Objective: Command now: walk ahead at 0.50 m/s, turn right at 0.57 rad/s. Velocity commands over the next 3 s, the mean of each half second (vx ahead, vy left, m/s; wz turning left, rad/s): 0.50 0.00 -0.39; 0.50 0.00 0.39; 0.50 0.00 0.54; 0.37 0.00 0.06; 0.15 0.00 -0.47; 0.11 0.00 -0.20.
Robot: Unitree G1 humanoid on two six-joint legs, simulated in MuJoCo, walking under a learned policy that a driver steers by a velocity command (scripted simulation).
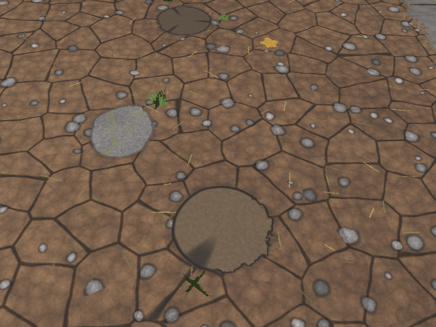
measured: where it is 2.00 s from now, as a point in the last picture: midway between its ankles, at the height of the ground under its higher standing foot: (213, 192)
